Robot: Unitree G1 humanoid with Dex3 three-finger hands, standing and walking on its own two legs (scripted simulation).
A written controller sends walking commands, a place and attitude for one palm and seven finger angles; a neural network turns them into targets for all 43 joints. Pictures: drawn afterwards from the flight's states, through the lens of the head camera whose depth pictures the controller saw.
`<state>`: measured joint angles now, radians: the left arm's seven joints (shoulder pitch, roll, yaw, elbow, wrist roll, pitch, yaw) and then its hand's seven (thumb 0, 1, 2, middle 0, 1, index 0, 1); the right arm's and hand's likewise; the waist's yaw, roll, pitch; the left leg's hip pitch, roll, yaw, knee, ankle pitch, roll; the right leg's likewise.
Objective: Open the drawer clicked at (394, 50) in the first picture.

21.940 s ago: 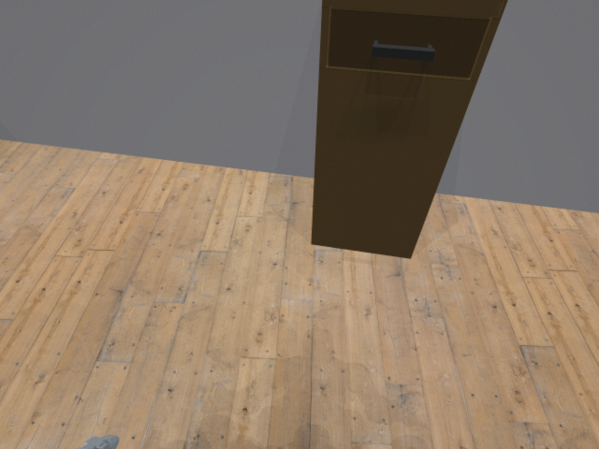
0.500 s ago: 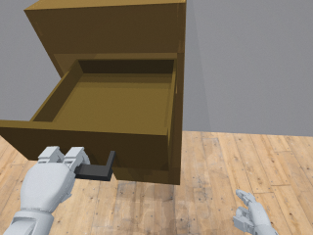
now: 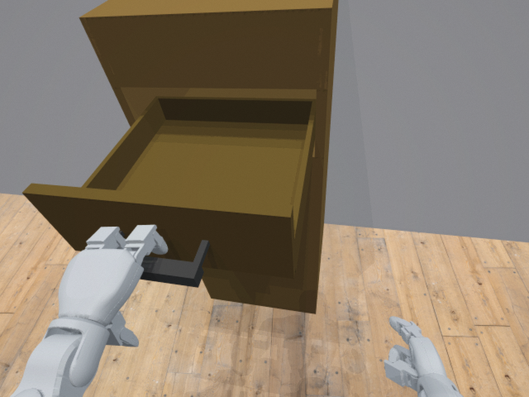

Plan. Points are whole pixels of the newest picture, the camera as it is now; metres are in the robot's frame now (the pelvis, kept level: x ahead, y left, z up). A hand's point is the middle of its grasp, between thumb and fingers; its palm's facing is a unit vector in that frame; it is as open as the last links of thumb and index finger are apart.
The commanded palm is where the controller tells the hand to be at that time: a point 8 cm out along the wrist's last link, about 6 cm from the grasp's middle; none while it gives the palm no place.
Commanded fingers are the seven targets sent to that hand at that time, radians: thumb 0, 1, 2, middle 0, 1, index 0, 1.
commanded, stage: lift the hand off the handle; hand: left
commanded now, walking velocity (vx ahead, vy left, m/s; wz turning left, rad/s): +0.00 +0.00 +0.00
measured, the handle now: (153, 254) +0.26 +0.21 +0.11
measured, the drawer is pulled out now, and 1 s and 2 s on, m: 0.30 0.30 0.30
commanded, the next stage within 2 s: draw the hand back to the body in 1.64 s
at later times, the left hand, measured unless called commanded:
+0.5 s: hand (130, 281) +0.22 +0.23 +0.10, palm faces +0.07 -0.05 -1.00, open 13.5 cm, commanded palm +0.20 +0.23 +0.16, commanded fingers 0.00 -0.50 0.30 -0.30 -1.20 -0.30 -1.20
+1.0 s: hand (103, 254) +0.23 +0.24 +0.16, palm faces +0.10 -0.04 -0.99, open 13.3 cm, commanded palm +0.19 +0.24 +0.24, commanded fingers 0.00 -0.50 0.30 -0.30 -1.20 -0.30 -1.20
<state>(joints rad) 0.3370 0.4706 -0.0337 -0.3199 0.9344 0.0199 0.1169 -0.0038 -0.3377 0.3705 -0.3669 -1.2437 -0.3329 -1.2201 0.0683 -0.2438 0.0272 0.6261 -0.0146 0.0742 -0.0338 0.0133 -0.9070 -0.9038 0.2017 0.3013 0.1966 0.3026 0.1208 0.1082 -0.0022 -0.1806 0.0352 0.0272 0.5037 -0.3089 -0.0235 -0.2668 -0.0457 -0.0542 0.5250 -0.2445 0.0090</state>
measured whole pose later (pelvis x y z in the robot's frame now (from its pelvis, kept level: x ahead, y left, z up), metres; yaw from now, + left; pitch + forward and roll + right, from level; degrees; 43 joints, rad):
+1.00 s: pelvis -0.02 +0.01 +0.01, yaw +1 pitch -4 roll +1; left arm 0.08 0.58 -0.01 -0.28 0.81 0.03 -0.06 -0.01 -0.49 0.30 -0.39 -1.23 -0.41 -1.24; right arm 0.06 -0.27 0.03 0.65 0.01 0.04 -0.03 0.01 -0.91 -0.90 0.20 0.30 0.20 0.30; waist 0.13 0.13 0.04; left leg -0.09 0.01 0.02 0.38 -0.22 -0.01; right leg -0.17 -0.06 -0.06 0.40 -0.16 0.02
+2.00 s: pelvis -0.03 +0.00 +0.00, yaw +0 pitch -3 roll +1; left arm -0.02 0.72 0.18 -0.43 0.65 0.10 -0.23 0.00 -0.49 0.30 -0.32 -1.20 -0.32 -1.20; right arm 0.07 -0.30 0.05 0.61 0.04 0.05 0.01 0.01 -0.91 -0.90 0.20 0.30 0.19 0.30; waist 0.11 0.15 0.01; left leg -0.16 0.02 0.03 0.45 -0.24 -0.02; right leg -0.25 -0.06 -0.05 0.48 -0.18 0.01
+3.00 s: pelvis +0.00 +0.01 +0.01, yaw -1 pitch -5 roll -1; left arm 0.22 0.40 0.50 -0.63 -0.06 -0.21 0.11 0.00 0.34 0.67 -0.26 -0.65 -0.25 -0.65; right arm 0.16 -0.22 0.01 0.68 0.00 -0.16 -0.07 0.02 -0.91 -0.90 0.20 0.30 0.20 0.30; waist 0.08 0.08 0.04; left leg -0.05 0.04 0.04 0.43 -0.29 -0.01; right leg -0.12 -0.03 -0.04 0.40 -0.19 0.02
